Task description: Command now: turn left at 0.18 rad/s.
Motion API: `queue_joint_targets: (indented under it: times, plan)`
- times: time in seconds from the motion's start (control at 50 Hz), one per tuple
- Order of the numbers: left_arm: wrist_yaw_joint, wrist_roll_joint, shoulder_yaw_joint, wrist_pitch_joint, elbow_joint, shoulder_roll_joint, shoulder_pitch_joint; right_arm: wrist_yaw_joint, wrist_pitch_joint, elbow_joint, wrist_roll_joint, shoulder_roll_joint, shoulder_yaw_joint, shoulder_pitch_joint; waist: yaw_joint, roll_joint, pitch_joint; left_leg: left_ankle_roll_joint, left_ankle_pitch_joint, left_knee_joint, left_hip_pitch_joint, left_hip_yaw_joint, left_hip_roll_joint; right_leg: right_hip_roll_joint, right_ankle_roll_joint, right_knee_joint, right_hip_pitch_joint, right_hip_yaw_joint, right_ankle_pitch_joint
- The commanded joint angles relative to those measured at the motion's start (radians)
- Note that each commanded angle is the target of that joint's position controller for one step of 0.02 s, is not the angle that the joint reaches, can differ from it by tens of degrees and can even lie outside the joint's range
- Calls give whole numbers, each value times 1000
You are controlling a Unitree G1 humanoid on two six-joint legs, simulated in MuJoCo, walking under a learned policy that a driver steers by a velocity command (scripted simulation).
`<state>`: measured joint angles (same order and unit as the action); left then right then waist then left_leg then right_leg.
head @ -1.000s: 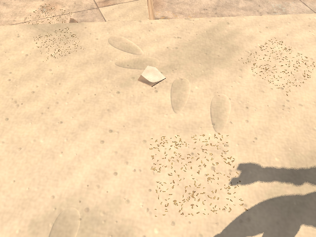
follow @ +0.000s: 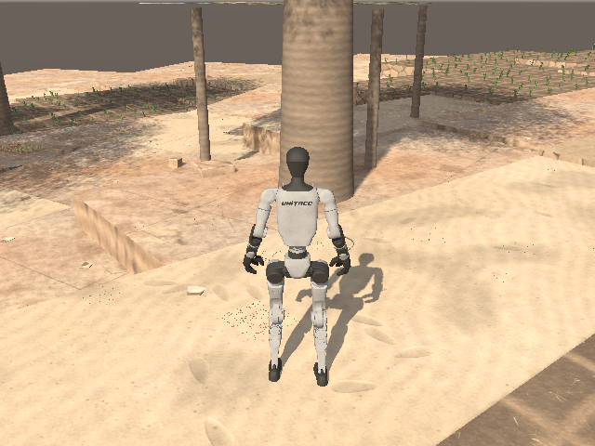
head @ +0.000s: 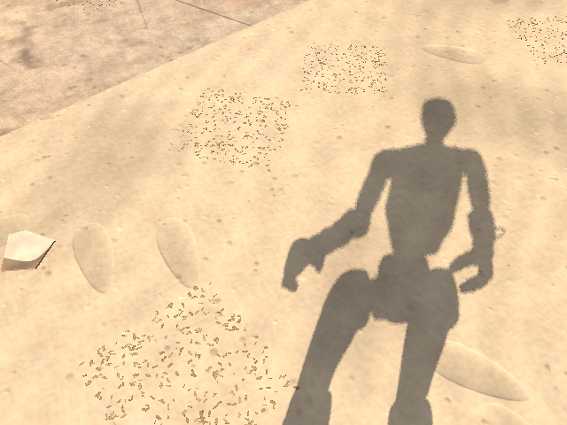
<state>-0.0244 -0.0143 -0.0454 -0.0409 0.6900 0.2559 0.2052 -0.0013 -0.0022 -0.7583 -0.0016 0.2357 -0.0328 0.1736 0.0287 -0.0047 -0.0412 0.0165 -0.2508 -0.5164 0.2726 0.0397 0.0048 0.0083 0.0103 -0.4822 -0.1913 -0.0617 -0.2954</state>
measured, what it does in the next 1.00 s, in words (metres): walks ahead, turning left: left foot, then right foot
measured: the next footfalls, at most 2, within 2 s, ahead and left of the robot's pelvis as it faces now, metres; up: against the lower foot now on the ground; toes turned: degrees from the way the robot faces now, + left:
left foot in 0.30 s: +0.04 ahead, +0.14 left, +0.00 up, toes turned +16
right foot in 0.88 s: +0.20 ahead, -0.01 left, +0.00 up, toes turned +45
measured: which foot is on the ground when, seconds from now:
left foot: down 0.00-0.04, up 0.06-0.28, down 0.30-0.86, up 0.88-1.00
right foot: down 0.00-0.30, up 0.32-0.86, down 0.88-1.00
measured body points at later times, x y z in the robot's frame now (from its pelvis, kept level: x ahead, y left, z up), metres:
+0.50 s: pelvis +0.00 +0.05 +0.00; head +0.04 +0.11 +0.45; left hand +0.09 +0.38 -0.10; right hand +0.23 -0.18 -0.07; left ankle +0.00 +0.12 -0.74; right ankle +0.05 -0.12 -0.64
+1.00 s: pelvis +0.13 +0.08 +0.00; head +0.15 +0.07 +0.45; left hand -0.02 +0.34 -0.10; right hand +0.43 +0.00 -0.09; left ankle +0.04 +0.17 -0.67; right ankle +0.17 -0.03 -0.74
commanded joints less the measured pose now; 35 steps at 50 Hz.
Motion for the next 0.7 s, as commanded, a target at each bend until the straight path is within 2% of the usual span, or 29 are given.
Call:
queue_joint_targets:
  times: [0.02, 0.04, 0.06, 0.1, 0.12, 0.14, 0.18, 0.24, 0.28, 0.3, 0.32, 0.34, 0.36, 0.38, 0.4, 0.42, 0.44, 0.48, 0.52, 0.62, 0.64, 0.66, 0.7]
  plan:
    - [-6, -14, -57, 21, -67, 172, -3, 5, -20, 88, 12, 170, -41, -92, -46, 130, 58, -5, 54, -47, 96, 4, -12, -136, -93, 102, 66, -104, 113]
    - [-13, -8, -67, 22, -61, 201, 18, 1, -8, 94, 25, 173, -47, -87, -47, 161, 31, -10, 54, -99, 137, -3, -15, -170, -110, 113, 53, -121, 144]
    - [-19, -1, -72, 25, -60, 205, 24, -1, 2, 101, 28, 176, -52, -65, -46, 191, 18, -11, 9, -154, 174, -12, -14, -220, -136, 116, 48, -147, 208]
    - [-35, -6, -66, 30, -77, 177, 14, 1, 16, 114, 30, 161, -59, -51, -56, 238, 27, -6, -267, -381, 257, -32, 3, -341, -216, 122, 55, -203, 400]
    - [-40, -7, -63, 35, -82, 169, 6, 5, 23, 126, 30, 155, -63, -56, -57, 211, 23, 2, -339, -491, 312, -16, 35, -388, -246, 124, 68, -213, 493]
    - [-40, -1, -65, 38, -85, 167, -21, 8, 34, 129, 32, 144, -64, -45, -42, 169, 20, 11, -337, -513, 333, -10, 61, -387, -243, 120, 77, -177, 518]
    - [-36, 12, -75, 41, -90, 182, -80, 17, 50, 135, 30, 125, -58, -33, -29, 142, 30, 24, -250, -448, 287, -33, 87, -342, -204, 104, 64, -72, 515]
    - [-26, 21, -85, 33, -91, 196, -101, 39, 60, 155, 35, 142, -66, -9, -32, 151, 77, 15, -149, -301, 160, -112, 55, -311, -169, 46, 55, 39, 517]
    - [-16, 43, -86, 35, -85, 189, -105, 43, 67, 148, 37, 153, -81, 61, 5, 119, 107, -18, -12, -121, 26, -163, 3, -293, -120, -73, 26, 110, 458]
    - [-8, 42, -80, 41, -68, 157, -54, 29, 67, 134, 29, 192, -103, 123, 21, 25, 131, -59, 97, -11, -107, -111, -28, -236, -65, -246, -49, 176, 362]
    - [-4, 2, -64, 44, -96, 106, -53, 7, 57, 157, 27, 332, -139, 163, 21, -260, 110, -180, 541, 98, -282, 278, 176, -102, 42, -567, -354, 221, -140]
    - [-11, -14, -49, 50, -164, 85, -142, 20, 23, 189, -22, 396, -136, 168, 31, -351, 212, -405, 596, 174, -297, 670, 370, 49, 68, -789, -530, 26, -438]
    - [-14, 2, -58, 53, -154, 135, -167, 29, -3, 200, -26, 340, -121, 144, 50, -184, 222, -407, 478, 192, -308, 606, 367, 13, 54, -855, -553, -61, -404]
    - [-16, 11, -60, 57, -149, 145, -179, 22, -16, 194, -10, 305, -110, 111, 26, -132, 161, -353, 406, 181, -263, 516, 312, -1, 32, -834, -558, -65, -316]
    - [-25, 3, -65, 59, -127, 152, -168, 9, -12, 196, 13, 283, -105, 67, 0, -54, 132, -293, 340, 173, -233, 447, 256, -24, 28, -772, -552, -71, -223]
    - [-30, -2, -71, 58, -125, 166, -168, -4, -3, 204, 30, 266, -97, 22, -20, -61, 119, -257, 338, 170, -198, 401, 220, -33, 31, -705, -523, -76, -155]
    - [-25, 0, -72, 58, -118, 161, -165, -17, 7, 214, 29, 260, -92, 5, -31, -79, 127, -240, 359, 173, -163, 370, 185, -17, 39, -689, -469, -68, -107]
    - [-14, 5, -64, 60, -98, 133, -142, -33, 18, 222, 21, 259, -92, 12, -35, -76, 154, -235, 395, 167, -172, 354, 159, 18, 57, -645, -444, -64, -48]
    - [-11, 8, -58, 60, -91, 118, -150, -42, 23, 224, 25, 266, -96, 27, -29, -70, 153, -230, 370, 165, -186, 371, 144, 41, 72, -564, -449, -73, -22]
    - [-11, 15, -59, 63, -86, 123, -191, -53, 41, 241, 26, 271, -101, 16, -18, -120, 115, -207, 197, 159, -150, 461, 110, 71, 90, -394, -432, -103, 10]
    - [-6, 18, -59, 69, -81, 127, -183, -55, 42, 240, 29, 266, -100, 26, -14, -120, 137, -208, 7, 182, -141, 481, 96, 70, 86, -354, -409, -104, 30]
    - [2, 24, -59, 77, -82, 131, -192, -52, 39, 241, 32, 265, -98, 34, -4, -139, 130, -213, -198, 213, -121, 513, 89, 67, 80, -309, -389, -103, 38]
    - [19, 33, -59, 100, -80, 141, -201, -43, 28, 236, 29, 262, -90, 44, 18, -196, 113, -225, -348, 238, -120, 546, 105, 50, 68, -242, -372, -84, 32]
